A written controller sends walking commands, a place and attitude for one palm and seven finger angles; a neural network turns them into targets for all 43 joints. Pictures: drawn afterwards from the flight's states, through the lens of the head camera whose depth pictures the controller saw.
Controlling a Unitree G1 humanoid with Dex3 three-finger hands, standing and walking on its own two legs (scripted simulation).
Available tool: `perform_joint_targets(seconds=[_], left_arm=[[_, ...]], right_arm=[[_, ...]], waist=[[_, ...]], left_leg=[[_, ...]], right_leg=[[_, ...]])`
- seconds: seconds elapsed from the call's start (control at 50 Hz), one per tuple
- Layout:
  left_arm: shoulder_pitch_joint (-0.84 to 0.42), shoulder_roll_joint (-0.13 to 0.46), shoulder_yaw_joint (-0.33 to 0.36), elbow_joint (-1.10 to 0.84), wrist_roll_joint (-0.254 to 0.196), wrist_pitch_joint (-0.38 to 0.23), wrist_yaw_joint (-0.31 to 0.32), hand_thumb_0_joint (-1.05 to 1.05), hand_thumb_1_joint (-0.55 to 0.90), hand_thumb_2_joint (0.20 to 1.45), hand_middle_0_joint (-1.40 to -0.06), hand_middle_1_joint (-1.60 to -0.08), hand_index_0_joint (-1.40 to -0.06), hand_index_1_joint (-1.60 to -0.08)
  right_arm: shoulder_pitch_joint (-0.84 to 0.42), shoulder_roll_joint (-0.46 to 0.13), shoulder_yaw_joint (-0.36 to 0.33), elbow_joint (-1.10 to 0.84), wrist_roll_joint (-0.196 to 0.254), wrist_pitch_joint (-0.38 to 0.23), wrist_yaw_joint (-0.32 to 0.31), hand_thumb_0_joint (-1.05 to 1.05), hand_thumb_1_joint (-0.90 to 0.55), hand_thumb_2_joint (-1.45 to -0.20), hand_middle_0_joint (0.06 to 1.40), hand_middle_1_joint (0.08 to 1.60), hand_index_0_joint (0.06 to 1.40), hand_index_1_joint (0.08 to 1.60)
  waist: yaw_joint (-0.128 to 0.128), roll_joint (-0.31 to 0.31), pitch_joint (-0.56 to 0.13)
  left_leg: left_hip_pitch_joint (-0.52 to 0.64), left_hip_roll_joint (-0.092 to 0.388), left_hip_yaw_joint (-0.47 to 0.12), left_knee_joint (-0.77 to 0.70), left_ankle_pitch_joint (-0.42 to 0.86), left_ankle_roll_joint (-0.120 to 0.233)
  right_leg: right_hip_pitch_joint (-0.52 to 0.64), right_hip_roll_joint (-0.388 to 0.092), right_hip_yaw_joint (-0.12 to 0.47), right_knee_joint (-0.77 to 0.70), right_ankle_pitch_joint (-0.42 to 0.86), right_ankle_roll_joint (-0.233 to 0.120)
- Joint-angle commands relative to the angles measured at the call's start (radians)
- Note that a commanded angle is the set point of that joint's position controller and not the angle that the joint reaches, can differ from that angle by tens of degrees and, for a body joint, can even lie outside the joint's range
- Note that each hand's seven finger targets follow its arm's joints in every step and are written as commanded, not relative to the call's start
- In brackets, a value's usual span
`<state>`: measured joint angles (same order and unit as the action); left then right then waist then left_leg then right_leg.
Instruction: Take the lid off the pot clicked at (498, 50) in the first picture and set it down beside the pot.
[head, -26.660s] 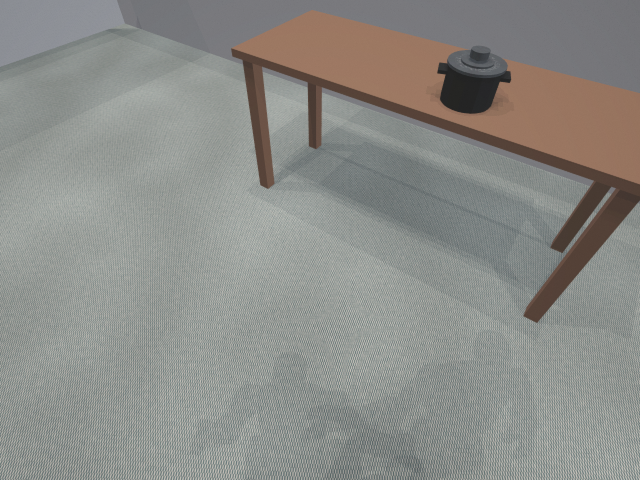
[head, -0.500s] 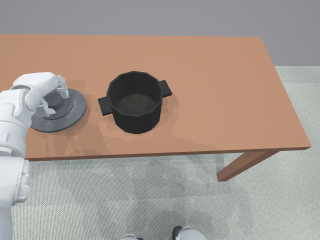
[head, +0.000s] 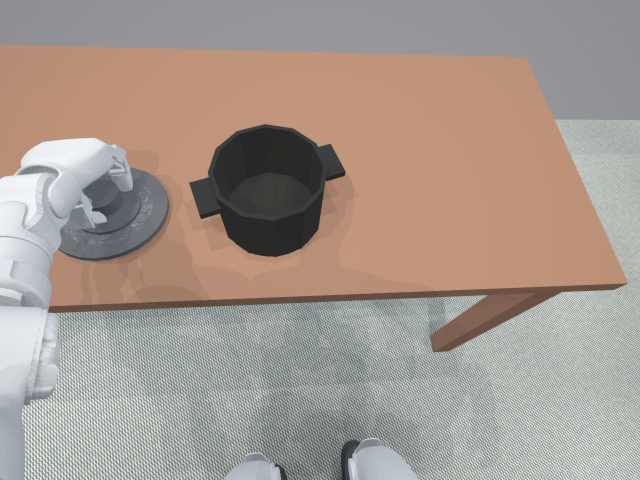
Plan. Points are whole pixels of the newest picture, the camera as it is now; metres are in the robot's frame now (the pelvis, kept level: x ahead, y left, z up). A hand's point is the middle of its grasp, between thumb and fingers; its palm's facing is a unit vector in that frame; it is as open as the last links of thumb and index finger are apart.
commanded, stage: lower the lid onto the table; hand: left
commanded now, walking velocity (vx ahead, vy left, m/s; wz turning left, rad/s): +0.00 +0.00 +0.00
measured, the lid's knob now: (101, 197) +0.50 +0.27 -0.03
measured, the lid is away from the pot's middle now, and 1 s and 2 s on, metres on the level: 0.23 0.23 0.23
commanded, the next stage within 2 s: open the fingers wide in 0.06 s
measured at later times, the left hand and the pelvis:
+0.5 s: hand (88, 209) +0.46 +0.27 -0.01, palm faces -0.46 -0.06 -0.89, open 8.2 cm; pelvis -0.02 +0.00 -0.01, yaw -1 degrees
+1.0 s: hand (87, 208) +0.47 +0.27 -0.01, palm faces -0.47 -0.06 -0.88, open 10.0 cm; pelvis -0.01 +0.01 -0.01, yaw -1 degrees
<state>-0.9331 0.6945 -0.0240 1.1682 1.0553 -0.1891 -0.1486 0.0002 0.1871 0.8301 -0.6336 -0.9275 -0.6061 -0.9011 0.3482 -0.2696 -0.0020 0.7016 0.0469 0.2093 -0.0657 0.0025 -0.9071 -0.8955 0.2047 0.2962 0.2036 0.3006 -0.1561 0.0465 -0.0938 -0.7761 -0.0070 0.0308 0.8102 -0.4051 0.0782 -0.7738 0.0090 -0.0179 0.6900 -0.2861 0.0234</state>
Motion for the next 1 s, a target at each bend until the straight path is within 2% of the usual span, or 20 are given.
perform_joint_targets(seconds=[0.0, 0.12, 0.14, 0.16, 0.24, 0.26, 0.28, 0.32, 0.4, 0.44, 0.48, 0.58, 0.62, 0.66, 0.72, 0.8, 0.84, 0.88, 0.94, 0.98], left_arm=[[-0.455, 0.298, 0.065, -0.177, -0.02, 0.008, 0.041, 0.0, 0.61, 1.034, -0.805, -1.018, -0.794, -0.998], [-0.409, 0.286, 0.05, -0.111, -0.011, 0.007, 0.038, 0.0, 0.61, 1.034, -0.805, -1.018, -0.794, -0.998], [-0.305, 0.271, 0.063, -0.105, -0.019, 0.004, 0.035, 0.0, 0.61, 1.034, -0.805, -1.018, -0.794, -0.998], [-0.305, 0.284, 0.07, -0.124, -0.02, 0.001, 0.036, 0.0, 0.596, 1.021, -0.792, -1.016, -0.781, -0.997], [-0.405, 0.301, 0.055, -0.164, -0.013, 0.011, 0.047, 0.0, 0.539, 0.971, -0.743, -1.007, -0.733, -0.99], [-0.409, 0.337, 0.082, -0.167, -0.009, 0.013, 0.051, 0.0, 0.525, 0.96, -0.731, -1.004, -0.721, -0.988], [-0.366, 0.309, 0.061, -0.104, -0.008, 0.021, 0.054, 0.0, 0.51, 0.949, -0.719, -1.001, -0.71, -0.985], [-0.388, 0.331, 0.078, -0.148, -0.01, 0.015, 0.051, 0.0, 0.48, 0.927, -0.695, -0.995, -0.686, -0.98], [-0.387, 0.311, 0.055, -0.103, -0.005, 0.026, 0.049, 0.0, 0.419, 0.886, -0.649, -0.981, -0.641, -0.968], [-0.424, 0.294, 0.033, -0.107, -0.001, 0.028, 0.046, 0.0, 0.387, 0.867, -0.626, -0.973, -0.619, -0.961], [-0.406, 0.301, 0.04, -0.063, 0.0, 0.035, 0.046, 0.0, 0.356, 0.849, -0.603, -0.965, -0.597, -0.954], [-0.459, 0.321, 0.055, -0.147, -0.002, 0.025, 0.033, 0.0, 0.279, 0.798, -0.545, -0.947, -0.54, -0.938], [-0.469, 0.27, 0.025, -0.142, -0.009, 0.025, 0.025, 0.0, 0.249, 0.776, -0.522, -0.941, -0.517, -0.933], [-0.467, 0.333, 0.074, -0.156, -0.01, 0.022, 0.027, 0.0, 0.22, 0.753, -0.497, -0.936, -0.493, -0.929], [-0.489, 0.279, 0.033, -0.167, -0.013, 0.021, 0.024, 0.0, 0.177, 0.715, -0.46, -0.929, -0.457, -0.924], [-0.464, 0.312, 0.059, -0.164, -0.013, 0.023, 0.027, 0.0, 0.121, 0.665, -0.411, -0.921, -0.409, -0.918], [-0.452, 0.277, 0.033, -0.139, -0.015, 0.024, 0.024, 0.0, 0.092, 0.642, -0.386, -0.916, -0.385, -0.913], [-0.454, 0.318, 0.065, -0.166, -0.014, 0.021, 0.027, 0.0, 0.063, 0.618, -0.362, -0.911, -0.361, -0.91], [-0.445, 0.293, 0.059, -0.195, -0.018, 0.016, 0.027, 0.0, 0.021, 0.58, -0.325, -0.905, -0.325, -0.905], [-0.426, 0.253, 0.034, -0.158, -0.024, 0.021, 0.027, 0.0, 0.021, 0.578, -0.324, -0.906, -0.324, -0.906]], right_arm=[[0.181, -0.191, -0.06, -0.031, -0.01, 0.0, -0.011, 0.0, -0.9, -0.9, 0.2, 0.3, 0.2, 0.3], [0.176, -0.19, -0.052, -0.043, -0.005, 0.006, -0.01, 0.0, -0.9, -0.9, 0.2, 0.3, 0.2, 0.3], [0.169, -0.182, -0.054, -0.062, -0.004, 0.006, -0.003, 0.0, -0.9, -0.9, 0.2, 0.3, 0.2, 0.3], [0.158, -0.186, -0.053, -0.067, -0.004, 0.014, 0.0, 0.0, -0.9, -0.9, 0.2, 0.3, 0.2, 0.3], [0.159, -0.19, -0.054, -0.062, -0.003, 0.023, -0.001, 0.0, -0.9, -0.9, 0.2, 0.3, 0.2, 0.3], [0.16, -0.191, -0.053, -0.066, 0.001, 0.021, -0.004, 0.0, -0.9, -0.9, 0.2, 0.3, 0.2, 0.3], [0.158, -0.188, -0.049, -0.069, 0.006, 0.017, -0.004, 0.0, -0.9, -0.9, 0.2, 0.3, 0.2, 0.3], [0.158, -0.192, -0.049, -0.069, 0.003, 0.014, -0.005, 0.0, -0.9, -0.9, 0.2, 0.3, 0.2, 0.3], [0.157, -0.193, -0.046, -0.075, 0.007, 0.013, -0.008, 0.0, -0.9, -0.9, 0.2, 0.3, 0.2, 0.3], [0.164, -0.196, -0.046, -0.072, 0.008, 0.011, -0.009, 0.0, -0.9, -0.9, 0.2, 0.3, 0.2, 0.3], [0.167, -0.197, -0.044, -0.075, 0.011, 0.007, -0.011, 0.0, -0.9, -0.9, 0.2, 0.3, 0.2, 0.3], [0.178, -0.196, -0.049, -0.078, 0.004, 0.005, -0.016, 0.0, -0.9, -0.9, 0.2, 0.3, 0.2, 0.3], [0.185, -0.192, -0.052, -0.072, 0.004, 0.006, -0.015, 0.0, -0.9, -0.9, 0.2, 0.3, 0.2, 0.3], [0.189, -0.193, -0.052, -0.073, 0.001, 0.007, -0.018, 0.0, -0.9, -0.9, 0.2, 0.3, 0.2, 0.3], [0.189, -0.193, -0.054, -0.06, 0.003, 0.007, -0.018, 0.0, -0.9, -0.9, 0.2, 0.3, 0.2, 0.3], [0.193, -0.191, -0.052, -0.062, 0.0, 0.011, -0.014, 0.0, -0.9, -0.9, 0.2, 0.3, 0.2, 0.3], [0.194, -0.19, -0.051, -0.058, 0.0, 0.011, -0.013, 0.0, -0.9, -0.9, 0.2, 0.3, 0.2, 0.3], [0.196, -0.193, -0.051, -0.059, 0.001, 0.015, -0.011, 0.0, -0.9, -0.9, 0.2, 0.3, 0.2, 0.3], [0.198, -0.187, -0.058, -0.057, -0.003, 0.018, -0.005, 0.0, -0.9, -0.9, 0.2, 0.3, 0.2, 0.3], [0.192, -0.186, -0.059, -0.052, -0.003, 0.024, -0.001, 0.0, -0.9, -0.9, 0.2, 0.3, 0.2, 0.3]], waist=[[-0.011, 0.117, -0.494], [-0.012, 0.09, -0.473], [0.016, 0.095, -0.477], [0.018, 0.095, -0.483], [-0.007, 0.09, -0.478], [0.003, 0.099, -0.477], [-0.002, 0.085, -0.446], [0.01, 0.105, -0.469], [-0.005, 0.07, -0.432], [-0.011, 0.108, -0.42], [-0.015, 0.071, -0.406], [-0.01, 0.116, -0.484], [-0.023, 0.107, -0.481], [-0.016, 0.104, -0.511], [-0.024, 0.133, -0.485], [-0.014, 0.119, -0.504], [-0.022, 0.124, -0.482], [-0.01, 0.124, -0.492], [-0.006, 0.16, -0.516], [-0.018, 0.123, -0.479]], left_leg=[[0.442, 0.019, -0.065, -0.023, 0.618, -0.035], [0.376, 0.01, -0.059, -0.004, 0.582, -0.03], [0.377, 0.007, -0.058, -0.005, 0.588, -0.035], [0.372, 0.007, -0.056, -0.005, 0.574, -0.037], [0.353, 0.008, -0.051, -0.008, 0.488, -0.024], [0.344, 0.006, -0.056, -0.011, 0.474, -0.026], [0.323, 0.003, -0.051, -0.01, 0.449, -0.025], [0.34, 0.005, -0.054, -0.012, 0.478, -0.027], [0.298, 0.005, -0.054, -0.009, 0.409, -0.024], [0.319, 0.009, -0.062, -0.013, 0.409, -0.029], [0.288, 0.006, -0.055, -0.002, 0.377, -0.022], [0.334, 0.009, -0.062, 0.004, 0.433, -0.027], [0.358, 0.016, -0.072, 0.01, 0.47, -0.031], [0.362, 0.013, -0.07, 0.013, 0.474, -0.028], [0.382, 0.019, -0.077, 0.008, 0.489, -0.035], [0.364, 0.015, -0.072, 0.009, 0.482, -0.034], [0.364, 0.016, -0.07, 0.012, 0.496, -0.037], [0.369, 0.017, -0.074, 0.007, 0.515, -0.04], [0.431, 0.024, -0.083, 0.01, 0.606, -0.054], [0.408, 0.025, -0.079, 0.013, 0.57, -0.048]], right_leg=[[0.084, 0.054, -0.05, -0.014, 0.276, -0.076], [0.068, 0.057, -0.049, 0.009, 0.265, -0.078], [0.086, 0.057, -0.052, 0.014, 0.259, -0.08], [0.088, 0.056, -0.048, 0.014, 0.258, -0.081], [0.081, 0.056, -0.042, 0.011, 0.229, -0.076], [0.082, 0.054, -0.045, 0.014, 0.216, -0.078], [0.069, 0.057, -0.049, 0.018, 0.199, -0.078], [0.076, 0.054, -0.046, 0.018, 0.216, -0.082], [0.05, 0.055, -0.048, 0.021, 0.172, -0.076], [0.009, 0.056, -0.055, 0.026, 0.143, -0.08], [0.006, 0.057, -0.051, 0.027, 0.132, -0.076], [0.023, 0.055, -0.048, 0.033, 0.163, -0.079], [-0.01, 0.057, -0.057, 0.035, 0.165, -0.078], [0.022, 0.059, -0.051, 0.034, 0.178, -0.076], [-0.021, 0.057, -0.058, 0.032, 0.163, -0.079], [0.017, 0.061, -0.054, 0.031, 0.175, -0.079], [-0.003, 0.063, -0.057, 0.033, 0.175, -0.079], [0.018, 0.062, -0.056, 0.032, 0.188, -0.082], [0.005, 0.064, -0.06, 0.03, 0.207, -0.082], [-0.013, 0.065, -0.061, 0.024, 0.191, -0.079]])
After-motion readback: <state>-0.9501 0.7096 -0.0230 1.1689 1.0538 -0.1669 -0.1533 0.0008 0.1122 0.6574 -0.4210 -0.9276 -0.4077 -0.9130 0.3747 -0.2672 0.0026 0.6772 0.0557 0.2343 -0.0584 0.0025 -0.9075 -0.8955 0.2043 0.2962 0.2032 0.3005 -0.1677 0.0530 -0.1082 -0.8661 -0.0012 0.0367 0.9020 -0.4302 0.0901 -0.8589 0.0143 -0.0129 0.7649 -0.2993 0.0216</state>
